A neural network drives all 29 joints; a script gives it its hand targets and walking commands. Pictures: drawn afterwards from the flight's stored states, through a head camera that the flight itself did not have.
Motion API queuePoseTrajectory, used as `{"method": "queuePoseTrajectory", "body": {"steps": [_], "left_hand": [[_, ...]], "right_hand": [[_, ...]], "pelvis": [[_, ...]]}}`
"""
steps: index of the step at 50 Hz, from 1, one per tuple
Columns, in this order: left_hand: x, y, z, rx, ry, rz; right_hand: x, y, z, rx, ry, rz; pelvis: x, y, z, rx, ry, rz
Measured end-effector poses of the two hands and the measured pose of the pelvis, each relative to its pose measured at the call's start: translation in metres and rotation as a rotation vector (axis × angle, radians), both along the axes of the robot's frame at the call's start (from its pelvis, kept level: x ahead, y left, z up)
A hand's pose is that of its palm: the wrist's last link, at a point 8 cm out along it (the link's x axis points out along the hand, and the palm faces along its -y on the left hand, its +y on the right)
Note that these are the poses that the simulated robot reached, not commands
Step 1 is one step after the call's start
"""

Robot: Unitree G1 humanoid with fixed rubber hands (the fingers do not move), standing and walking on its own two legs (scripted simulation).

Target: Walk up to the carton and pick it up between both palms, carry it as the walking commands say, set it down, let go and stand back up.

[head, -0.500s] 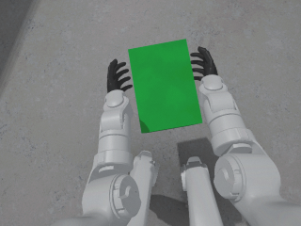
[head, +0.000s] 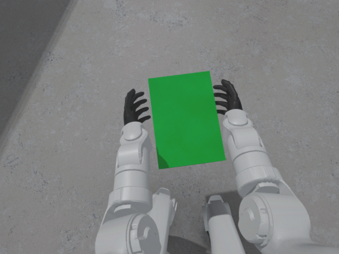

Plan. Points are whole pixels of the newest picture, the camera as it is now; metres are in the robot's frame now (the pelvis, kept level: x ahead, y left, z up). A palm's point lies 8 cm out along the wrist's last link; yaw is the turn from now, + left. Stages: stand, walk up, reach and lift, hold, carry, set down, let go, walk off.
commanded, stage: reach and lift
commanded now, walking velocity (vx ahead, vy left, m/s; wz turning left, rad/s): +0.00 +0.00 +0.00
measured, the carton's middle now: (182, 126) +0.44 +0.04 -0.15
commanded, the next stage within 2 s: none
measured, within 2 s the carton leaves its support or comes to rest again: neither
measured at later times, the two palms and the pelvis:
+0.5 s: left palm (119, 114) +0.40 +0.16 +0.03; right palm (237, 107) +0.43 -0.07 +0.02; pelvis +0.02 +0.00 +0.07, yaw +0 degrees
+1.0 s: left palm (100, 106) +0.38 +0.16 +0.11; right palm (247, 103) +0.41 -0.07 +0.09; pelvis +0.03 +0.00 +0.12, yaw +0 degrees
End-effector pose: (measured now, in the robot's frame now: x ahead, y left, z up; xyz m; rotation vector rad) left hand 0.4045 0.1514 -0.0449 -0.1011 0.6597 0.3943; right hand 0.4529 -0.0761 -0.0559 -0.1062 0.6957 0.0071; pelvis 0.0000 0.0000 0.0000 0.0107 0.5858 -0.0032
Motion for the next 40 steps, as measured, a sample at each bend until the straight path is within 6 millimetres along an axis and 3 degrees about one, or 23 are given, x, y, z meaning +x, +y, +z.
{"method": "queuePoseTrajectory", "body": {"steps": [40], "left_hand": [[-0.018,0.011,0.121,0.031,-0.016,-0.063]], "right_hand": [[-0.036,0.006,0.113,0.048,0.003,-0.022]], "pelvis": [[0.03,0.0,0.105,-0.005,-0.216,-0.002]]}}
